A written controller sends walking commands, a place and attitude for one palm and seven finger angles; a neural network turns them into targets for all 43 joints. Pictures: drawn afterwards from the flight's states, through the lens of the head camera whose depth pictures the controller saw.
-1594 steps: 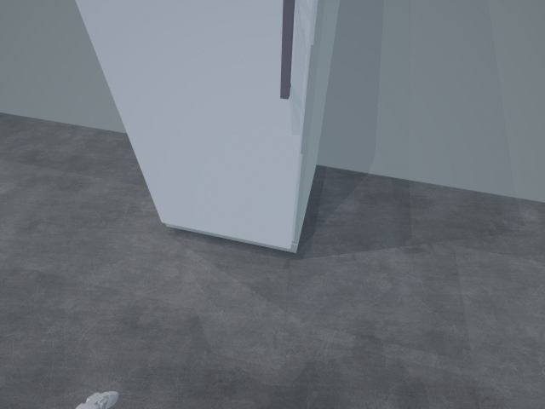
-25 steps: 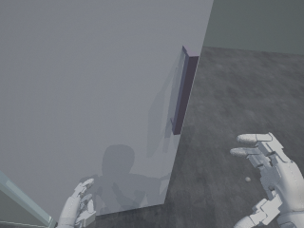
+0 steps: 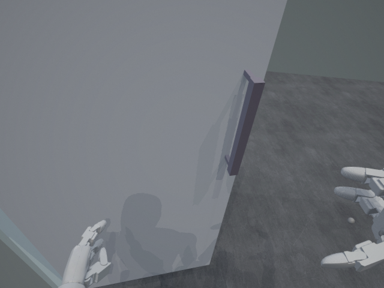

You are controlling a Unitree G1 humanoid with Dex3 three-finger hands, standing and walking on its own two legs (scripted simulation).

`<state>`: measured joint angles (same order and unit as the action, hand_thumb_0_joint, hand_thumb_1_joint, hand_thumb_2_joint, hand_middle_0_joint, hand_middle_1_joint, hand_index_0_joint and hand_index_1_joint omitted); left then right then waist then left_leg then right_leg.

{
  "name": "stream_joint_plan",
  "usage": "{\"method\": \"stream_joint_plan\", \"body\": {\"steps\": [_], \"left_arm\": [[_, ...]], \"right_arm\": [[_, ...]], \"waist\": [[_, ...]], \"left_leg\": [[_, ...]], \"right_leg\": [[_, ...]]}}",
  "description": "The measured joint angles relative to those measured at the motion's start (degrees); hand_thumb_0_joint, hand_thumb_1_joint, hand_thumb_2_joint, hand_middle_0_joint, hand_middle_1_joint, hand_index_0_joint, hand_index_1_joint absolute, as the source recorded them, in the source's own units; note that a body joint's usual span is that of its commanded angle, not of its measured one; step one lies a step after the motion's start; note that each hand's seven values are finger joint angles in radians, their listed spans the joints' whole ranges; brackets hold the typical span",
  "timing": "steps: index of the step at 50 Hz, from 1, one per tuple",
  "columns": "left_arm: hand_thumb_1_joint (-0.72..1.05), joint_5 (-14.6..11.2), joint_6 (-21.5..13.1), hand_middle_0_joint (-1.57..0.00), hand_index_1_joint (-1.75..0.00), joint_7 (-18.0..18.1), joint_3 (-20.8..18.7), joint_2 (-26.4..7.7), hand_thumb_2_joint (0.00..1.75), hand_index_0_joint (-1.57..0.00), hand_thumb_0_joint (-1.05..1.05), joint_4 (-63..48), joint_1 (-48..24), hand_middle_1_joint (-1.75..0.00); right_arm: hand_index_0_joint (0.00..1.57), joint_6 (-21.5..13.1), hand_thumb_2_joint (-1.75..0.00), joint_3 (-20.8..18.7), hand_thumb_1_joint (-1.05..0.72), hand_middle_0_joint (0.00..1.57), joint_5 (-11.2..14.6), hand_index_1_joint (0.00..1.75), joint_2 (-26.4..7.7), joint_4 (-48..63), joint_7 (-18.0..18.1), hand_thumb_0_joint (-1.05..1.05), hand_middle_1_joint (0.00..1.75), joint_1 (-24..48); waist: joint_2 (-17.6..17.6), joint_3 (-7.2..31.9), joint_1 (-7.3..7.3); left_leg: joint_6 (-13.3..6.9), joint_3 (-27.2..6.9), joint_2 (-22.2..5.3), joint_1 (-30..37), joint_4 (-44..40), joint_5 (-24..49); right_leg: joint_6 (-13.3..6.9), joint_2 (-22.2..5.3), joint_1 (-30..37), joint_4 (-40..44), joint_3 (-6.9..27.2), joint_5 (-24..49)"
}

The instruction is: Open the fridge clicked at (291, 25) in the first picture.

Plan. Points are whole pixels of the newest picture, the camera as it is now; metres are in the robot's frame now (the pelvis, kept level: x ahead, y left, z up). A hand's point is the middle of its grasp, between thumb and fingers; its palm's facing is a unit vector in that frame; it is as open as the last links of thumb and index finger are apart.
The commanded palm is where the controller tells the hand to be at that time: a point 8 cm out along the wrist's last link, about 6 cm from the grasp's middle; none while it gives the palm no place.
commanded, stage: draw the hand back to the body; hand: right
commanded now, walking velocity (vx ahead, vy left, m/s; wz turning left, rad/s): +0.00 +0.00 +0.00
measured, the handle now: (239, 128) +0.39 -0.09 +0.18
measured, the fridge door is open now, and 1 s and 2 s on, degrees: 74 74 74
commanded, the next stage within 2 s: step back with the hand held close in 1.00 s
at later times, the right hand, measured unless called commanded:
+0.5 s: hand (376, 209) +0.21 -0.29 +0.17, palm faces +0.41 +0.83 -0.37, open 10.0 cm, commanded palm +0.16 -0.33 +0.19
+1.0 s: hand out of the picture +0.21 -0.30 +0.17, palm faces +0.46 +0.80 -0.39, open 7.4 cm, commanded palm +0.16 -0.34 +0.19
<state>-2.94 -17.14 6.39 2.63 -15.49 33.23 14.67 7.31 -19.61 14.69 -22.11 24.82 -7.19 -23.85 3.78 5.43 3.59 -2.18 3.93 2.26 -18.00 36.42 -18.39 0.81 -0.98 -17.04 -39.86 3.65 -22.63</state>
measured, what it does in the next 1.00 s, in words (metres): stands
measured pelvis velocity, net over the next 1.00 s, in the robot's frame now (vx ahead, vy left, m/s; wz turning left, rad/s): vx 0.02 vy -0.04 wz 0.02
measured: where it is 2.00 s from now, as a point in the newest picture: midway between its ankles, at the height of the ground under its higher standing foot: outside the picture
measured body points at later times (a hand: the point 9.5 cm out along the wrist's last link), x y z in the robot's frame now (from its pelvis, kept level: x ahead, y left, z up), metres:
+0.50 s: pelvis +0.01 -0.03 +0.01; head -0.01 -0.02 +0.46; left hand +0.19 +0.19 -0.07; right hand +0.18 -0.33 +0.19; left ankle +0.01 +0.09 -0.72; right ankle -0.01 -0.13 -0.72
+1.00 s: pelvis +0.02 -0.04 +0.02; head +0.00 -0.03 +0.46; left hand +0.20 +0.18 -0.07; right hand +0.18 -0.34 +0.20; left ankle +0.01 +0.09 -0.72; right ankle -0.01 -0.13 -0.72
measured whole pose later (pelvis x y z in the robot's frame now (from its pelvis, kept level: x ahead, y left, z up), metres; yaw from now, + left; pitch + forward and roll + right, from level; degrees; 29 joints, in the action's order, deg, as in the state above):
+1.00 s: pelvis +0.02 -0.04 +0.02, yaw +1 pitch -2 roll +1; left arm -0.1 -8.6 4.2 1.4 -12.2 36.7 12.5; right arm -1.7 -20.0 4.4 -21.1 24.4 7.1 -26.0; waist 2.4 0.4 4.5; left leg 0.8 1.1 -0.8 -10.1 27.6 -15.1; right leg -2.1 2.1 -7.8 -28.8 0.9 -18.6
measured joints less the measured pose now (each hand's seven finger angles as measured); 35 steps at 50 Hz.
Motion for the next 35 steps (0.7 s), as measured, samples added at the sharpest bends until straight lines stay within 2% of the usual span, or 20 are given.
{"method": "stream_joint_plan", "body": {"steps": [2,4,10,16,23,35], "left_arm": [[0.91,0.7,0.7,-0.20,-0.30,-0.5,-0.6,0.2,0.89,-0.21,0.01,0.4,-0.4,-0.30],[0.91,1.2,1.7,-0.20,-0.30,-0.7,-1.1,0.5,0.89,-0.21,0.01,1.0,-0.6,-0.30],[0.91,1.9,3.4,-0.20,-0.30,-0.3,-1.6,1.3,0.89,-0.21,0.01,3.3,0.1,-0.30],[0.91,2.1,4.8,-0.20,-0.30,-0.3,-1.1,2.7,0.89,-0.21,0.01,4.6,-0.3,-0.30],[0.91,2.2,6.1,-0.20,-0.30,-1.1,-0.8,3.3,0.89,-0.21,0.01,4.0,-1.5,-0.30],[0.91,2.6,7.3,-0.20,-0.30,-1.7,-1.3,2.6,0.89,-0.21,0.01,3.0,-2.6,-0.30]], "right_arm": [[0.25,-2.7,-0.27,0.8,0.41,0.25,-3.2,1.07,0.9,0.7,5.2,-0.02,1.07,-1.2],[0.25,-4.7,-0.29,1.6,0.35,0.25,-5.4,1.03,1.7,1.0,8.5,-0.02,1.04,-2.5],[0.24,-8.5,-0.39,3.7,0.16,0.24,-8.5,0.92,2.1,0.9,13.2,-0.01,0.93,-4.3],[0.24,-10.5,-0.49,2.3,-0.05,0.24,-9.5,0.80,1.4,-0.8,14.4,-0.01,0.80,-3.0],[0.23,-10.5,-0.61,1.7,-0.30,0.23,-9.8,0.65,1.8,-1.2,13.9,0.00,0.66,-2.4],[0.21,-9.6,-0.81,-1.2,-0.72,0.22,-10.1,0.40,0.8,-0.8,14.3,0.00,0.41,-1.4]], "waist": [[0.0,-1.3,-0.07],[-0.1,-2.3,0.07],[0.1,-3.8,0.59],[0.0,-3.7,0.29],[-0.7,-4.0,-0.04],[-1.6,-5.2,1.08]], "left_leg": [[-0.1,0.0,0.2,0.1,-0.6,0.6],[0.0,-0.1,0.2,0.2,-1.1,1.1],[0.7,-0.6,-0.7,1.5,-2.3,1.5],[1.7,-1.9,-2.0,3.3,-2.9,1.3],[2.7,-3.2,-2.9,5.3,-4.4,1.5],[3.4,-3.3,-3.3,7.4,-7.8,2.9]], "right_leg": [[0.0,-0.2,-0.1,0.1,0.0,0.3],[-0.1,-0.2,0.0,0.5,-0.1,0.6],[-0.9,0.7,1.6,2.3,-0.6,1.5],[-1.9,2.0,4.3,4.7,-1.9,1.9],[-2.7,3.0,7.1,7.4,-3.1,2.5],[-3.3,3.4,8.7,9.9,-3.2,3.4]]}}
